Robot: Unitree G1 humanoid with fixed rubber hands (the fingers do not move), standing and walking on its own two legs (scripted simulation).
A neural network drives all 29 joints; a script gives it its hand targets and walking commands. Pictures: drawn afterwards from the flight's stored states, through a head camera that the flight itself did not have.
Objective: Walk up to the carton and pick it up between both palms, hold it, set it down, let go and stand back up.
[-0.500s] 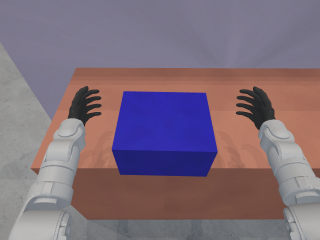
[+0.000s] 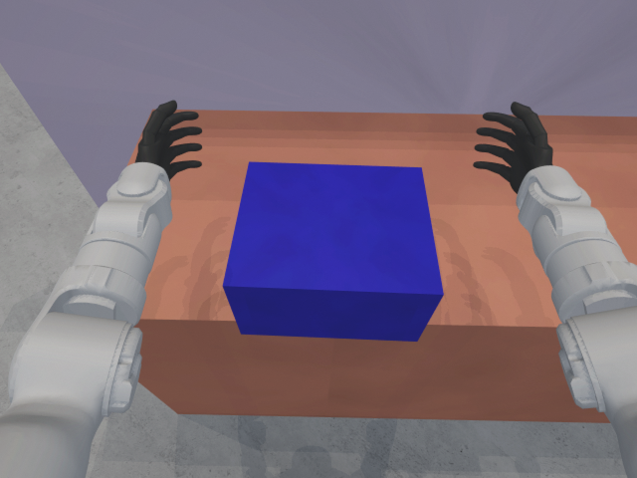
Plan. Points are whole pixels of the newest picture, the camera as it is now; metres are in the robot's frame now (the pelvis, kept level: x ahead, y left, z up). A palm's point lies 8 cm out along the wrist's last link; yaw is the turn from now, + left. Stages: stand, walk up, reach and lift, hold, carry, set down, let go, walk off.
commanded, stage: reach and lift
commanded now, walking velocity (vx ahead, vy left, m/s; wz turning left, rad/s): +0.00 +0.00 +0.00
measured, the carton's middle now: (331, 250) +0.46 +0.00 -0.03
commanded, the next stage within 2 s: none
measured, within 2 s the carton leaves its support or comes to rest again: neither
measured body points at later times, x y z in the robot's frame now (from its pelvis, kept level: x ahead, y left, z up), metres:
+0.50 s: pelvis -0.02 +0.00 -0.03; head +0.08 -0.01 +0.41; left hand +0.46 +0.21 +0.05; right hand +0.47 -0.22 +0.05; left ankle -0.01 +0.13 -0.74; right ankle +0.00 -0.12 -0.74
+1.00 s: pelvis -0.03 -0.01 -0.05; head +0.11 -0.01 +0.38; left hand +0.45 +0.18 +0.00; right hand +0.46 -0.19 -0.01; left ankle -0.01 +0.13 -0.74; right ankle +0.00 -0.12 -0.74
